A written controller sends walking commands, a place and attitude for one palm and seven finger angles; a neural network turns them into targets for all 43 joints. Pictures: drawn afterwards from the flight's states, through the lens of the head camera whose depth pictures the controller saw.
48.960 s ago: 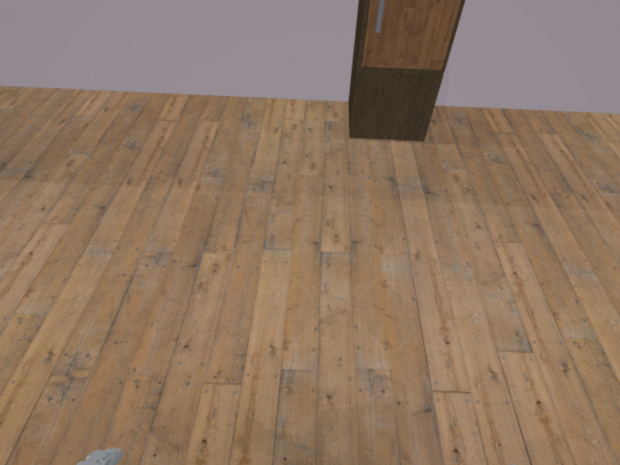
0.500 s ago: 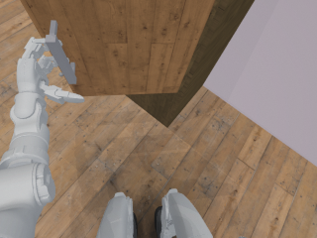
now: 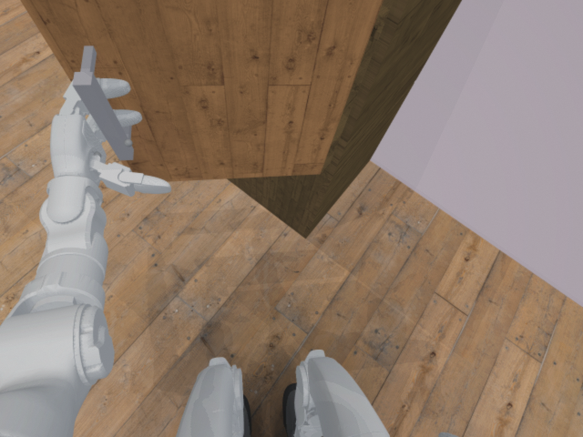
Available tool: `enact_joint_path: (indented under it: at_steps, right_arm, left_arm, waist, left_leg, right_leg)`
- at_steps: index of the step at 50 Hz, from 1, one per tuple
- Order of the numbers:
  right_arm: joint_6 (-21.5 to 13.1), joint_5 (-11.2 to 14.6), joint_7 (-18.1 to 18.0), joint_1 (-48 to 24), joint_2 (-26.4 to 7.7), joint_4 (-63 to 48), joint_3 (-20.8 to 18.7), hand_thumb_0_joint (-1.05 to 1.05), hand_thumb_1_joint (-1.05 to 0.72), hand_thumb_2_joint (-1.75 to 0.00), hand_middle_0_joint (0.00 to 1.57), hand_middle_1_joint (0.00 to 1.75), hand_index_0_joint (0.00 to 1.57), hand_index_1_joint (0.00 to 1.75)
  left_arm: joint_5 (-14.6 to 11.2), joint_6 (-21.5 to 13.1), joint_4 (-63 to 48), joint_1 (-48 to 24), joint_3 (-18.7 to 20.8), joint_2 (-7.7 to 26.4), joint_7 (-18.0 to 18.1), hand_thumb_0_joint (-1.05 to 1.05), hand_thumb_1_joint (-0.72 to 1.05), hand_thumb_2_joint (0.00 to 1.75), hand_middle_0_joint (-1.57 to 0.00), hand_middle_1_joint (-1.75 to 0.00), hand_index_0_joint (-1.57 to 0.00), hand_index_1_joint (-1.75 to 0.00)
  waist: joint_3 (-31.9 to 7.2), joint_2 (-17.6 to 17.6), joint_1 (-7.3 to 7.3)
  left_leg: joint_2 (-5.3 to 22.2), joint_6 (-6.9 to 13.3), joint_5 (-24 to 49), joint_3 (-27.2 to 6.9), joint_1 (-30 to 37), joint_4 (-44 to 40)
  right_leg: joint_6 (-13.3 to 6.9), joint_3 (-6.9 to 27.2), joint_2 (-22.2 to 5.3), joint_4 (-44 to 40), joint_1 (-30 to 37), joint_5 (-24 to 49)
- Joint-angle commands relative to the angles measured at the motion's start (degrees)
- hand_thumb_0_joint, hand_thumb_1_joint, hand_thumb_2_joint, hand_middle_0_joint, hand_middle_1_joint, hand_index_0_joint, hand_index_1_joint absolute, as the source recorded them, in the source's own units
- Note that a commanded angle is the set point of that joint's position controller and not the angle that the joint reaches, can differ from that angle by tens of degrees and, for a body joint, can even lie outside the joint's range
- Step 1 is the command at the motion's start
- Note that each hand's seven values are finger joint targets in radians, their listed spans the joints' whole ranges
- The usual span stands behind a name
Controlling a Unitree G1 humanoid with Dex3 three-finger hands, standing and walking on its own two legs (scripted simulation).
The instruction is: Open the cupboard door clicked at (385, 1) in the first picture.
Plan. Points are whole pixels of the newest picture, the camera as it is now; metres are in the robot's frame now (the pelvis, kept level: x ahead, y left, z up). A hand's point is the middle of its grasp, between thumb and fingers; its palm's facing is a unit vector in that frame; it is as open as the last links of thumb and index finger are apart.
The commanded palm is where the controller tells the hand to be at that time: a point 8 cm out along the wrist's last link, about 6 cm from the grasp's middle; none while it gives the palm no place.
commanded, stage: slide the fingers in behind the handle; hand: left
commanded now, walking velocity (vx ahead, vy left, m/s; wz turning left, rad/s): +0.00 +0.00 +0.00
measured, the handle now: (109, 109) +0.54 +0.21 +0.03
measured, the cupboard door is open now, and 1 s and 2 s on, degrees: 44 44 72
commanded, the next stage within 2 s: close the thumb around the handle in 0.38 s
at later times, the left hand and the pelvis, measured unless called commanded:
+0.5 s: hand (128, 142) +0.50 +0.19 +0.02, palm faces +0.07 -1.00 -0.02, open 13.9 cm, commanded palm +0.47 +0.22 +0.03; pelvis +0.00 +0.00 +0.00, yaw +0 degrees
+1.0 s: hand (128, 145) +0.49 +0.19 +0.03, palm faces +0.07 -1.00 -0.02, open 7.1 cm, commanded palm +0.47 +0.23 +0.03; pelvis +0.00 +0.00 +0.00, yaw +0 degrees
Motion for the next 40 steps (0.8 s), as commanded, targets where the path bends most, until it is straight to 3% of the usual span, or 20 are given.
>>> enact_joint_path:
  at_steps: [1,4,6,7,8,9,12,17,19,21,23,24,27,28,30,32,33,35,37,40]
  right_arm:
    - [-0.13,0.14,-0.21,9.77,-10.40,-2.10,-3.78,0.00,-0.90,-0.90,0.20,0.30,0.20,0.30]
    - [-0.14,0.06,-0.36,9.75,-10.29,-2.57,-3.63,0.00,-0.90,-0.90,0.20,0.30,0.20,0.30]
    - [-0.24,0.09,-0.20,9.48,-10.07,-2.60,-3.66,0.00,-0.90,-0.90,0.20,0.30,0.20,0.30]
    - [-0.46,-0.09,-0.24,9.73,-10.22,-2.47,-3.67,0.00,-0.90,-0.90,0.20,0.30,0.20,0.30]
    - [-0.43,0.03,-0.30,9.75,-10.46,-2.46,-3.72,0.00,-0.90,-0.90,0.20,0.30,0.20,0.30]
    - [-0.48,0.12,-0.28,9.53,-10.19,-2.56,-3.60,0.00,-0.90,-0.90,0.20,0.30,0.20,0.30]
    - [-0.58,0.05,-0.50,9.92,-10.40,-2.50,-3.57,0.00,-0.90,-0.90,0.20,0.30,0.20,0.30]
    - [-0.58,0.21,-0.53,9.97,-10.36,-2.33,-3.67,0.00,-0.90,-0.90,0.20,0.30,0.20,0.30]
    - [-0.56,0.18,-0.56,9.84,-10.61,-2.31,-3.77,0.00,-0.90,-0.90,0.20,0.30,0.20,0.30]
    - [-0.52,0.21,-0.54,9.96,-10.43,-2.30,-3.77,0.00,-0.90,-0.90,0.20,0.30,0.20,0.30]
    - [-0.47,0.15,-0.45,9.91,-10.43,-2.13,-3.79,0.00,-0.90,-0.90,0.20,0.30,0.20,0.30]
    - [-0.37,0.25,-0.33,9.97,-10.28,-2.02,-3.85,0.00,-0.90,-0.90,0.20,0.30,0.20,0.30]
    - [-0.38,0.15,-0.57,10.15,-10.56,-1.82,-3.86,0.00,-0.90,-0.90,0.20,0.30,0.20,0.30]
    - [-0.42,0.05,-0.60,9.94,-10.72,-1.78,-3.80,0.00,-0.90,-0.90,0.20,0.30,0.20,0.30]
    - [-0.45,0.04,-0.51,9.85,-10.67,-1.95,-3.91,0.00,-0.90,-0.90,0.20,0.30,0.20,0.30]
    - [-0.48,-0.14,-0.52,10.22,-10.62,-1.87,-3.78,0.00,-0.90,-0.90,0.20,0.30,0.20,0.30]
    - [-0.44,-0.07,-0.45,10.11,-10.58,-2.11,-3.78,0.00,-0.90,-0.90,0.20,0.30,0.20,0.30]
    - [-0.26,-0.02,-0.32,9.77,-10.45,-2.39,-3.91,0.00,-0.90,-0.90,0.20,0.30,0.20,0.30]
    - [-0.27,0.06,-0.18,9.72,-10.19,-2.45,-3.98,0.00,-0.90,-0.90,0.20,0.30,0.20,0.30]
    - [0.05,0.26,-0.28,9.66,-10.52,-2.05,-4.05,0.00,-0.90,-0.90,0.20,0.30,0.20,0.30]
  left_arm:
    - [0.16,-3.57,-10.09,-22.58,1.19,11.82,1.22,0.00,-0.50,0.30,-0.30,-1.20,-0.30,-1.20]
    - [0.88,-3.93,-9.76,-21.91,3.35,14.41,2.01,0.00,-0.50,0.30,-0.30,-1.20,-0.30,-1.20]
    - [1.05,-4.15,-10.16,-23.40,0.81,11.62,1.84,0.00,-0.50,0.30,-0.30,-1.20,-0.30,-1.20]
    - [0.69,-4.69,-11.08,-24.88,1.32,12.24,1.76,0.00,-0.50,0.30,-0.30,-1.20,-0.30,-1.20]
    - [0.77,-4.80,-10.26,-23.15,2.83,13.96,1.71,0.00,-0.50,0.30,-0.30,-1.20,-0.30,-1.20]
    - [0.54,-4.53,-9.46,-23.28,1.17,11.98,1.39,0.00,-0.50,0.30,-0.30,-1.20,-0.30,-1.20]
    - [0.06,-4.49,-9.69,-23.01,3.39,14.60,0.94,0.00,-0.50,0.30,-0.30,-1.20,-0.30,-1.20]
    - [-0.20,-4.18,-10.05,-24.05,1.43,12.46,0.29,0.00,-0.50,0.30,-0.30,-1.20,-0.30,-1.20]
    - [-0.32,-4.32,-10.88,-23.36,2.75,13.76,0.44,0.00,-0.50,0.30,-0.30,-1.20,-0.30,-1.20]
    - [-0.28,-4.09,-10.49,-22.63,2.21,12.91,0.46,0.00,-0.50,0.30,-0.30,-1.20,-0.30,-1.20]
    - [-0.18,-4.38,-11.57,-23.86,1.33,12.27,0.48,0.00,-0.50,0.30,-0.30,-1.20,-0.30,-1.20]
    - [-0.10,-4.11,-10.37,-22.86,0.15,10.57,0.42,0.00,-0.50,0.30,-0.30,-1.20,-0.30,-1.20]
    - [0.07,-3.93,-9.58,-24.80,0.62,11.33,1.08,0.00,-0.33,0.37,-0.31,-1.22,-0.31,-1.22]
    - [0.21,-4.29,-10.76,-26.24,0.81,12.02,1.37,0.00,-0.28,0.40,-0.32,-1.22,-0.32,-1.22]
    - [0.25,-4.32,-9.80,-23.53,1.60,12.24,1.60,0.00,-0.16,0.44,-0.32,-1.24,-0.32,-1.24]
    - [0.46,-4.59,-9.89,-24.82,1.57,12.63,1.70,0.00,-0.05,0.49,-0.33,-1.25,-0.33,-1.25]
    - [0.39,-4.79,-10.57,-23.78,2.92,13.83,1.78,0.00,0.00,0.52,-0.34,-1.25,-0.34,-1.25]
    - [0.43,-5.03,-11.38,-22.14,2.39,13.09,1.41,0.00,0.12,0.56,-0.34,-1.27,-0.34,-1.27]
    - [0.20,-5.07,-11.76,-22.45,0.30,10.57,1.00,0.00,0.23,0.61,-0.35,-1.28,-0.35,-1.28]
    - [-0.18,-4.25,-10.04,-21.26,0.68,10.71,1.10,0.00,0.40,0.68,-0.36,-1.30,-0.36,-1.30]
  waist:
    - [-28.81,5.49,-0.99]
    - [-30.02,5.31,-0.07]
    - [-28.94,5.68,-1.17]
    - [-30.12,6.82,-1.25]
    - [-31.05,6.09,-0.32]
    - [-30.06,5.60,-1.18]
    - [-31.11,6.03,-0.50]
    - [-30.53,6.03,-1.31]
    - [-31.68,7.32,-0.42]
    - [-31.39,6.29,-0.55]
    - [-31.84,7.98,-0.71]
    - [-30.71,7.01,-0.94]
    - [-28.95,5.96,-1.69]
    - [-29.72,7.60,-1.54]
    - [-30.70,6.79,-0.86]
    - [-30.66,6.22,-1.50]
    - [-31.29,7.08,-0.32]
    - [-32.97,7.23,0.06]
    - [-31.98,8.08,-0.55]
    - [-29.49,5.30,-0.92]
  left_leg:
    - [0.63,-2.47,24.15,-6.84,22.22,-8.00]
    - [0.48,-2.37,24.19,-6.48,21.22,-7.71]
    - [0.51,-2.27,22.61,-6.46,21.36,-7.83]
    - [0.48,-2.25,23.53,-6.68,22.35,-7.58]
    - [0.53,-2.46,23.68,-6.84,22.26,-7.68]
    - [0.41,-2.25,23.21,-6.45,21.49,-7.58]
    - [0.36,-2.10,23.68,-6.14,20.41,-7.09]
    - [0.52,-2.15,23.50,-6.68,21.90,-7.46]
    - [0.56,-2.42,24.48,-6.74,23.14,-7.53]
    - [0.59,-2.39,25.13,-6.78,22.93,-7.54]
    - [0.78,-2.64,26.07,-7.09,24.39,-7.53]
    - [0.73,-2.67,25.42,-7.22,24.33,-7.81]
    - [0.75,-2.39,23.36,-7.36,22.97,-7.74]
    - [0.81,-2.65,23.39,-7.65,23.87,-7.95]
    - [0.68,-2.67,24.32,-7.32,24.03,-7.79]
    - [0.70,-2.51,24.64,-7.36,23.29,-7.60]
    - [0.58,-2.61,25.39,-7.05,23.41,-7.64]
    - [0.66,-2.81,26.77,-7.06,24.87,-7.69]
    - [0.87,-3.00,27.34,-7.38,26.15,-7.94]
    - [0.88,-2.79,25.49,-7.28,24.33,-8.22]
  right_leg:
    - [2.49,6.36,-0.48,-7.54,14.61,18.84]
    - [2.41,6.76,-0.51,-7.14,15.94,19.59]
    - [2.55,6.79,-0.58,-7.66,14.69,18.28]
    - [2.37,6.83,-0.54,-7.24,14.31,18.67]
    - [2.32,6.76,-0.50,-7.06,15.01,18.65]
    - [2.48,6.89,-0.50,-7.42,15.14,18.77]
    - [2.39,7.32,-0.52,-7.02,16.49,19.94]
    - [2.41,6.94,-0.49,-7.30,14.96,19.02]
    - [2.35,6.78,-0.55,-7.18,14.77,19.19]
    - [2.42,6.65,-0.52,-7.18,15.20,19.78]
    - [2.36,6.46,-0.56,-6.92,13.90,19.94]
    - [2.36,6.25,-0.47,-7.25,13.54,19.21]
    - [2.39,6.39,-0.47,-7.39,12.41,17.63]
    - [2.35,6.19,-0.59,-7.24,11.90,17.16]
    - [2.29,6.34,-0.50,-7.31,12.95,18.05]
    - [2.36,6.38,-0.50,-6.92,13.42,18.75]
    - [2.32,6.49,-0.48,-6.91,14.44,19.43]
    - [2.25,6.41,-0.47,-6.79,14.91,20.35]
    - [2.17,6.12,-0.42,-6.80,13.39,20.14]
    - [2.44,6.11,-0.40,-7.59,13.69,19.36]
